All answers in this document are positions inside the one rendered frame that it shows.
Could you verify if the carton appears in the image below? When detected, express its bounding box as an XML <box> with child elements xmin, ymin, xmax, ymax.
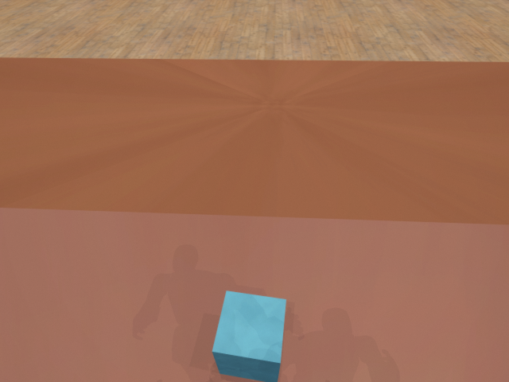
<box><xmin>212</xmin><ymin>291</ymin><xmax>286</xmax><ymax>382</ymax></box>

